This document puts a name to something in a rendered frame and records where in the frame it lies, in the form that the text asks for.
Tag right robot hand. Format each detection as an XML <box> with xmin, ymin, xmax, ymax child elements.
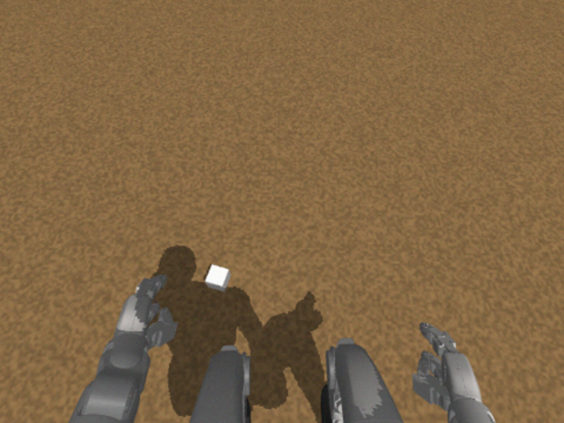
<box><xmin>412</xmin><ymin>323</ymin><xmax>482</xmax><ymax>412</ymax></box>

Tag cube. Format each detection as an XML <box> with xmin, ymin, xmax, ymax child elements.
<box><xmin>205</xmin><ymin>264</ymin><xmax>231</xmax><ymax>292</ymax></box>

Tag left robot hand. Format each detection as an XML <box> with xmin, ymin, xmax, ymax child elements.
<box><xmin>114</xmin><ymin>274</ymin><xmax>178</xmax><ymax>350</ymax></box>

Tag right robot arm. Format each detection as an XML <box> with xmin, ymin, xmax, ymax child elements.
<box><xmin>448</xmin><ymin>398</ymin><xmax>495</xmax><ymax>423</ymax></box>

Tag left robot arm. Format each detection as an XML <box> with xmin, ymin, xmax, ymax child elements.
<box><xmin>69</xmin><ymin>333</ymin><xmax>150</xmax><ymax>423</ymax></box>

